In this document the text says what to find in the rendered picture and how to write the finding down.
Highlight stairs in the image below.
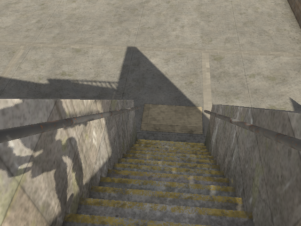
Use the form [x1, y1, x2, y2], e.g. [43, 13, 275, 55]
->
[62, 139, 254, 226]

